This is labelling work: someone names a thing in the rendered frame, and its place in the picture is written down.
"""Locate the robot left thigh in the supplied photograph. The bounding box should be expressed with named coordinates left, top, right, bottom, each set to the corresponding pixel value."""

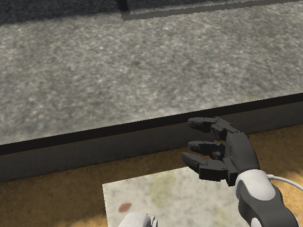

left=118, top=212, right=158, bottom=227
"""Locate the robot right forearm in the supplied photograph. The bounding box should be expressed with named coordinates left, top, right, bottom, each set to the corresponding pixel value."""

left=235, top=169, right=300, bottom=227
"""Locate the robot right hand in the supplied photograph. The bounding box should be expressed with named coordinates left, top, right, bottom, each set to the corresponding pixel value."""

left=181, top=116, right=262, bottom=186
